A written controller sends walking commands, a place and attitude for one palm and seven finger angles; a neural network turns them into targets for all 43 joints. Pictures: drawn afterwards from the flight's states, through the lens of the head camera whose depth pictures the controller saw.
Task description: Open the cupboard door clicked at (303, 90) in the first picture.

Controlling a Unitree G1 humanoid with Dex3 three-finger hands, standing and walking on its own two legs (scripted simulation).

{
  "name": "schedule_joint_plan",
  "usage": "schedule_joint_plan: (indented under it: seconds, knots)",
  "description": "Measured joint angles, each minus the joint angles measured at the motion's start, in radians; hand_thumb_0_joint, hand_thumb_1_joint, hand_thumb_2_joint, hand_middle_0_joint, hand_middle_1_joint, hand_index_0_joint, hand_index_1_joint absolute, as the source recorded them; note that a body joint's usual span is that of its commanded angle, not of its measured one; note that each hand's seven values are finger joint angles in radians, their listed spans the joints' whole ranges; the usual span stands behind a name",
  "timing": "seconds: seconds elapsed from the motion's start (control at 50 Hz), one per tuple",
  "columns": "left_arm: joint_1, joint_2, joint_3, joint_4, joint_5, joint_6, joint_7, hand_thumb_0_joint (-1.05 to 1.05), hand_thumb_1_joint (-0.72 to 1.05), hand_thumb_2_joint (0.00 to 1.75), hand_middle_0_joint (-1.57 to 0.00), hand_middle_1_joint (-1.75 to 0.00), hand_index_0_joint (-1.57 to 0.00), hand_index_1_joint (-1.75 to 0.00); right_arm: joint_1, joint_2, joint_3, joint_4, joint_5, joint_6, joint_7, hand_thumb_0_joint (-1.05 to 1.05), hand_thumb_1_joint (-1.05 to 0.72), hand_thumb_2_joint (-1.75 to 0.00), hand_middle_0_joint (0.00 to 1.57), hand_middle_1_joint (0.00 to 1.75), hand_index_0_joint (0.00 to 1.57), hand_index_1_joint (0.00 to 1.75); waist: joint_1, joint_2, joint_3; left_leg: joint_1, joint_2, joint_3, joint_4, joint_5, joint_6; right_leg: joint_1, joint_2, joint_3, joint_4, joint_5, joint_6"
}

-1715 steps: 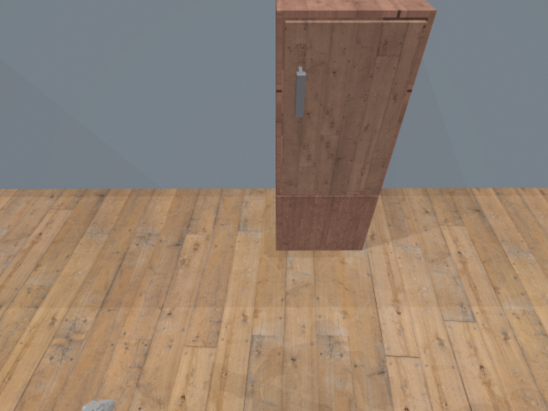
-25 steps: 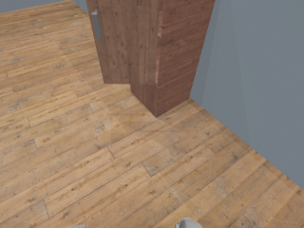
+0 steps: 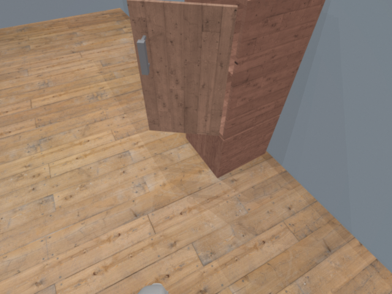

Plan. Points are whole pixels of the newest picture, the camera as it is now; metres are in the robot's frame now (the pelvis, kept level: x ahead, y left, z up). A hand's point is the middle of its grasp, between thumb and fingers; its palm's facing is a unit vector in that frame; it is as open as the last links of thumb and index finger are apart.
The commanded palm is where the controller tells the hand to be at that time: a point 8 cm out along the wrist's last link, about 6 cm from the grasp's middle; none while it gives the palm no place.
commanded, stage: take the last steps up to it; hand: left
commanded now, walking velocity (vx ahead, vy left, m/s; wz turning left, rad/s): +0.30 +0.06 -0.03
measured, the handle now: (144, 55) +0.86 +0.28 +0.03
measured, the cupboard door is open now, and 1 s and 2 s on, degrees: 54 54 54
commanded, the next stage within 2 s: come to a stop and stand still in 0.54 s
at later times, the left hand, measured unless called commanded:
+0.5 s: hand (128, 229) +0.29 +0.21 -0.16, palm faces -0.07 -0.97 -0.21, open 7.3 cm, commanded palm none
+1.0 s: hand (126, 227) +0.31 +0.23 -0.19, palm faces +0.00 -0.98 -0.22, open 7.3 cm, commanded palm none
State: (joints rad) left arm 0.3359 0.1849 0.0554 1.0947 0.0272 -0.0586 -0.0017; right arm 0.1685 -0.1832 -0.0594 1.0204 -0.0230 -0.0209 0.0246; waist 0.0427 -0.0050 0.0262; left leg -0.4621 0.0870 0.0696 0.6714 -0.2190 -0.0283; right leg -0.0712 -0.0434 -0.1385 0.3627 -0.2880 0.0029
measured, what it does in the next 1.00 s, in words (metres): walks ahead: left foot, then right foot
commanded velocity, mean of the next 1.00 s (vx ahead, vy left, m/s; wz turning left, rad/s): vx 0.04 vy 0.00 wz -0.02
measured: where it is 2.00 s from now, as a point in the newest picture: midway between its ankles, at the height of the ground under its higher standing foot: outside the picture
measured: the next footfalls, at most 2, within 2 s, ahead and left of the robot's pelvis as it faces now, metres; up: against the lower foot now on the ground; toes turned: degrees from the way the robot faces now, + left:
left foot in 0.08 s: +0.15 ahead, +0.14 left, +0.00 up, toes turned +6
right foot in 0.52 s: +0.28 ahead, -0.09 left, +0.00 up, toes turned -10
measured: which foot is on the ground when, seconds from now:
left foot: up 0.00-0.06, down 0.08-0.52, up 0.54-0.78, down 0.80-1.00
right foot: down 0.00-0.08, up 0.10-0.50, down 0.52-0.88, up 0.90-1.00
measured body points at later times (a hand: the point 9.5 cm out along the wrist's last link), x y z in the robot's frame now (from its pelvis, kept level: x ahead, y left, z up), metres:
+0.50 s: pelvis +0.18 +0.03 -0.01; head +0.20 +0.02 +0.44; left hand +0.30 +0.27 -0.15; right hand +0.10 -0.19 -0.16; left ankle +0.11 +0.13 -0.74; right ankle +0.24 -0.08 -0.73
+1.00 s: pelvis +0.27 +0.04 -0.01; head +0.32 +0.05 +0.44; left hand +0.31 +0.28 -0.17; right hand +0.36 -0.20 -0.16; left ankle +0.33 +0.15 -0.74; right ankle +0.22 -0.07 -0.71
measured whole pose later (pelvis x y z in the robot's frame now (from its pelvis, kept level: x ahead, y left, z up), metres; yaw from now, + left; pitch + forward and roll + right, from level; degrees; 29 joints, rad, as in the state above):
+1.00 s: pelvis +0.27 +0.04 -0.01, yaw -4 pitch +0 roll +0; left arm 0.22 0.20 0.04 1.04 0.01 0.06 0.03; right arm 0.11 -0.17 -0.03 1.01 -0.02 0.01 -0.05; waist 0.03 -0.03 0.09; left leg -0.34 0.04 0.09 0.55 -0.21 0.02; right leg -0.31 -0.02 -0.04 0.82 -0.55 0.00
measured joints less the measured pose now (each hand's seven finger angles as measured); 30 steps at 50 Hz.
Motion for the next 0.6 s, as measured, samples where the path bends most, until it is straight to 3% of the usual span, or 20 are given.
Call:
schedule_joint_plan:
  seconds: [0.08, 0.12, 0.16, 0.22, 0.28, 0.34, 0.48, 0.54, 0.6]
  knots:
    - [0.069, -0.009, -0.002, 0.031, -0.001, 0.019, -0.005, 0.0, 0.92, 0.9, -0.2, -0.29, -0.2, -0.3, -0.04, -0.008, 0.007, -0.032, -0.004, -0.029, 0.001, 0.0, -0.91, -0.9, 0.19, 0.29, 0.19, 0.3, 0.02, -0.004, -0.008, 0.102, -0.031, 0.028, -0.148, 0.043, 0.026, -0.006, -0.032, 0.015, 0.123, -0.105, 0.03]
    - [0.066, -0.007, -0.005, 0.043, -0.004, 0.038, -0.006, 0.0, 0.92, 0.9, -0.2, -0.29, -0.2, -0.3, -0.054, 0.003, 0.012, -0.045, -0.009, -0.048, -0.01, 0.0, -0.91, -0.9, 0.19, 0.29, 0.2, 0.3, 0.016, -0.023, 0.011, 0.099, -0.049, 0.047, -0.088, 0.019, 0.061, -0.101, -0.046, 0.054, 0.384, -0.191, 0.006]
    - [0.049, -0.005, -0.006, 0.042, -0.003, 0.049, -0.005, 0.0, 0.92, 0.9, -0.2, -0.29, -0.2, -0.3, -0.042, 0.017, 0.023, -0.052, -0.009, -0.055, -0.021, 0.0, -0.91, -0.9, 0.19, 0.29, 0.2, 0.3, 0.013, -0.033, 0.02, 0.128, -0.058, 0.063, -0.091, -0.023, 0.078, -0.218, -0.038, 0.079, 0.632, -0.197, -0.012]
    - [0.001, -0.004, -0.003, 0.02, 0.001, 0.052, -0.011, 0.01, 0.92, 0.9, -0.19, -0.29, -0.2, -0.3, 0.001, 0.036, 0.035, -0.035, -0.006, -0.055, -0.034, 0.0, -0.91, -0.9, 0.2, 0.29, 0.2, 0.3, 0.005, -0.036, 0.023, 0.193, -0.071, 0.073, -0.168, -0.018, 0.078, -0.349, -0.041, 0.076, 0.77, -0.115, -0.013]
    - [-0.049, -0.012, -0.003, -0.018, 0.002, 0.048, -0.015, 0.01, 0.91, 0.9, -0.19, -0.29, -0.2, -0.3, 0.047, 0.02, 0.018, -0.011, 0.003, -0.061, -0.054, -0.02, -0.95, -0.9, 0.2, 0.3, 0.2, 0.3, -0.006, -0.028, 0.02, 0.26, -0.085, 0.083, -0.251, -0.005, 0.087, -0.425, -0.052, 0.074, 0.722, -0.045, -0.007]
    - [-0.103, -0.012, -0.001, -0.049, 0.004, 0.05, -0.012, 0.01, 0.92, 0.9, -0.19, -0.29, -0.2, -0.3, 0.098, 0.005, 0.019, 0.024, -0.002, -0.053, -0.05, -0.02, -0.95, -0.9, 0.2, 0.3, 0.2, 0.3, -0.02, -0.02, 0.018, 0.317, -0.093, 0.087, -0.306, -0.007, 0.087, -0.443, -0.062, 0.066, 0.585, 0.005, -0.002]
    - [-0.206, 0.011, -0.003, -0.095, 0.003, 0.046, -0.017, 0.01, 0.92, 0.9, -0.19, -0.29, -0.2, -0.3, 0.206, 0.011, 0.027, 0.095, -0.008, -0.027, -0.045, 0.0, -0.93, -0.9, 0.2, 0.29, 0.2, 0.3, -0.066, -0.008, 0.029, 0.397, -0.087, 0.091, -0.289, -0.096, 0.056, -0.347, -0.04, 0.043, 0.289, 0.054, -0.014]
    - [-0.224, 0.012, -0.004, -0.105, 0.005, 0.02, -0.015, 0.01, 0.92, 0.9, -0.19, -0.29, -0.2, -0.3, 0.241, 0.018, 0.03, 0.12, 0.001, -0.015, -0.041, 0.0, -0.92, -0.9, 0.2, 0.29, 0.2, 0.3, -0.074, 0.006, 0.034, 0.362, -0.061, 0.082, -0.126, -0.196, 0.039, -0.274, -0.014, 0.031, 0.213, 0.081, -0.035]
    - [-0.22, -0.009, -0.014, -0.107, -0.003, 0.001, -0.004, 0.0, 0.92, 0.9, -0.19, -0.29, -0.2, -0.3, 0.22, 0.019, 0.027, 0.134, 0.009, 0.009, -0.036, 0.0, -0.92, -0.9, 0.2, 0.29, 0.2, 0.3, -0.079, 0.028, 0.052, 0.216, -0.048, 0.016, 0.22, -0.297, 0.032, -0.232, 0.0, 0.008, 0.219, 0.022, -0.042]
